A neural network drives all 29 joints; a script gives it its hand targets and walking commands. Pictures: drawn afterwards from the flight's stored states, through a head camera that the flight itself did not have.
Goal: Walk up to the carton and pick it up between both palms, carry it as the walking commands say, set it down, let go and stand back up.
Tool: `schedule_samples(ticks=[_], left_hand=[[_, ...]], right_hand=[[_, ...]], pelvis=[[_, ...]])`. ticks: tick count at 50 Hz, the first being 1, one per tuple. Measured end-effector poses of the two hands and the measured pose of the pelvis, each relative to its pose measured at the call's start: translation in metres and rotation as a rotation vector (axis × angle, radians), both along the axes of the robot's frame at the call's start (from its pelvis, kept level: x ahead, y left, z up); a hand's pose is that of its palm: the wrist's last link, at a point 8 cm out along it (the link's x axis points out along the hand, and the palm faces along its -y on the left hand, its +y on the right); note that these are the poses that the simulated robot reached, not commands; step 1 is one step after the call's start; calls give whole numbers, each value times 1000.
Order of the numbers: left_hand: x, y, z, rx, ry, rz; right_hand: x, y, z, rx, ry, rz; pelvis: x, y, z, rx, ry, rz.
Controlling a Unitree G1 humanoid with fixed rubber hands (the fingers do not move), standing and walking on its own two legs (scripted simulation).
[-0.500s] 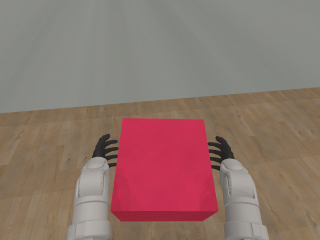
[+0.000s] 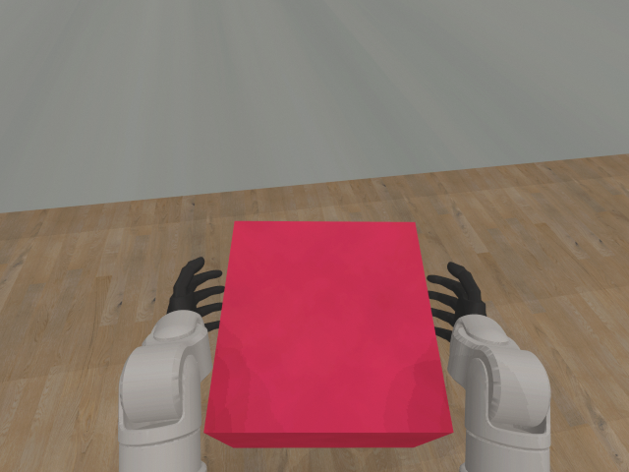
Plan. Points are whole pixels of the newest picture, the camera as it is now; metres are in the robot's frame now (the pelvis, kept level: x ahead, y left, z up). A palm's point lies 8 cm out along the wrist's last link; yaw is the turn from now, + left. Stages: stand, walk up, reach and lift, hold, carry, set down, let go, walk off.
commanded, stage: carry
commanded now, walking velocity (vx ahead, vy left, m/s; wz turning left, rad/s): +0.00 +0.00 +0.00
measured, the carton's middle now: (324, 334) +0.28 -0.01 +0.02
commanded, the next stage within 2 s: none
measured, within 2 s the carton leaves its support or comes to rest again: neither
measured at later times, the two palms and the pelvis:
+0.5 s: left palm (132, 323) +0.24 +0.20 +0.12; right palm (427, 320) +0.24 -0.11 +0.12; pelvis -0.01 +0.04 +0.01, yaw +0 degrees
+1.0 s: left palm (128, 319) +0.25 +0.21 +0.12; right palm (418, 315) +0.25 -0.11 +0.12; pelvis +0.00 +0.05 +0.01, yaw +0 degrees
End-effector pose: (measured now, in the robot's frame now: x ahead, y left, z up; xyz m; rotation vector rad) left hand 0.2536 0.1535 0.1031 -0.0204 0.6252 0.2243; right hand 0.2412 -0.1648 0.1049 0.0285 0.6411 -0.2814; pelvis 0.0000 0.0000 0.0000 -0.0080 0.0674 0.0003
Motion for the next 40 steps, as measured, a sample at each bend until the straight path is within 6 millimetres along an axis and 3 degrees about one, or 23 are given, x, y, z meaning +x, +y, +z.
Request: schedule_samples(ticks=[16,40], left_hand=[[-11,40,18,-4,5,27],[-9,60,17,4,1,36]], right_hand=[[-2,40,20,-12,5,27],[2,59,18,-19,0,40]], pelvis=[[-5,33,12,1,-16,-7],[-4,51,13,5,-14,-1]])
